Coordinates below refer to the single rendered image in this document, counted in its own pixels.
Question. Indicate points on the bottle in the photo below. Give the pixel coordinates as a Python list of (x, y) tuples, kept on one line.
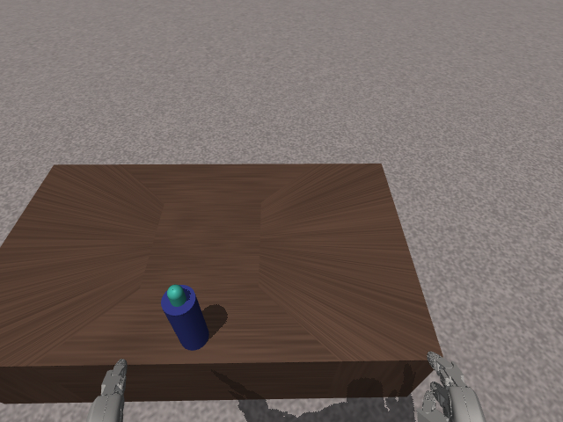
[(183, 311)]

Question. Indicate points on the right robot hand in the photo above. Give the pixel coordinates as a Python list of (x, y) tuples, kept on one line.
[(459, 402)]

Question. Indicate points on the left robot hand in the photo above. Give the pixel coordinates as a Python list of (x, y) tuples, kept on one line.
[(109, 406)]

